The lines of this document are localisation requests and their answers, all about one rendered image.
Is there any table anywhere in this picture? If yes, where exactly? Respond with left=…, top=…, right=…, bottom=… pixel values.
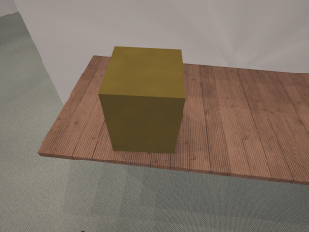
left=37, top=55, right=309, bottom=186

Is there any carton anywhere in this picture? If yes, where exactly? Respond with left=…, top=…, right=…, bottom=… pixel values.
left=98, top=46, right=186, bottom=154

